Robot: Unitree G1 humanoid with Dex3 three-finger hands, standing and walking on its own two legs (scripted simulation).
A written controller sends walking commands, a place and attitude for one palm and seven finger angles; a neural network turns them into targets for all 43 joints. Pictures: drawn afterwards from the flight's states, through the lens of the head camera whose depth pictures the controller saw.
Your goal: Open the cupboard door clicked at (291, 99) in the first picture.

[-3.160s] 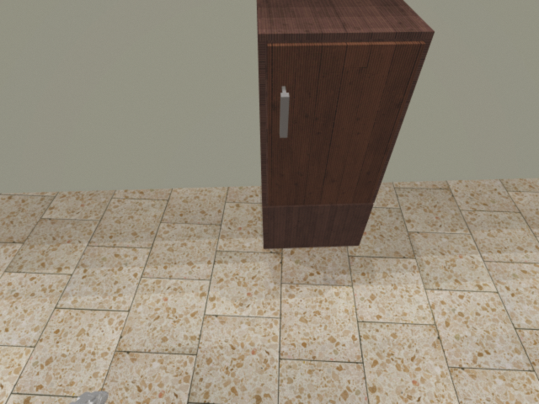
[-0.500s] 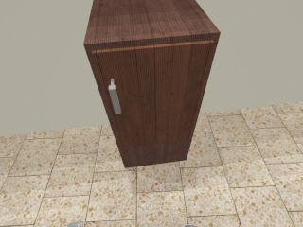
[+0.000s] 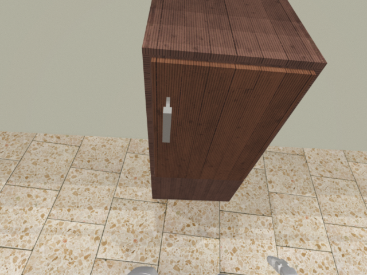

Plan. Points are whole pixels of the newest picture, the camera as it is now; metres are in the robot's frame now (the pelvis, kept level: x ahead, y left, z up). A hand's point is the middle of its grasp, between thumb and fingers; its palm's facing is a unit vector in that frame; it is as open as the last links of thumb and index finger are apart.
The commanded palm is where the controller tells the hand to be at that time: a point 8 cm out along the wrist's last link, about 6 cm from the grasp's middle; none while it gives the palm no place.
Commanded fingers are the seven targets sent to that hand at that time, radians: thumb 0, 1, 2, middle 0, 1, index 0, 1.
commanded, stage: come to a stop and stand still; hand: left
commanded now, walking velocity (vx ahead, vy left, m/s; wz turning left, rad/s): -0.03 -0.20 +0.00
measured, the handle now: (167, 120) +0.50 +0.11 -0.01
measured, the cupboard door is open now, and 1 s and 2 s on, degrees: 0 0 0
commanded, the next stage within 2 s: look again from close up in 0.74 s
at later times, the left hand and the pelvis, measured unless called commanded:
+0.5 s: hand out of the picture -0.03 +0.18 -0.16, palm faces -0.01 -0.98 -0.17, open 7.4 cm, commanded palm none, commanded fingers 0.00 0.90 0.90 -0.20 -0.30 -0.20 -0.30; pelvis -0.06 +0.00 +0.02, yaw -1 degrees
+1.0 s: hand out of the picture -0.09 +0.17 -0.17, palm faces +0.05 -0.99 -0.15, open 7.4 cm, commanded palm none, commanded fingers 0.00 0.90 0.90 -0.20 -0.30 -0.20 -0.30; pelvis -0.06 +0.02 +0.00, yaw +0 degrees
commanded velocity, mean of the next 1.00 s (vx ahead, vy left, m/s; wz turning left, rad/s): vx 0.06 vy -0.01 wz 0.00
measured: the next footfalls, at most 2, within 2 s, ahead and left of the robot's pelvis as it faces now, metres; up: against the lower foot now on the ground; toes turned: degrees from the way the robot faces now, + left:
right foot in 0.54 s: -0.06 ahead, -0.13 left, +0.00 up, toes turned -5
left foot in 0.88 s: -0.04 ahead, +0.13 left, +0.00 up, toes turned +2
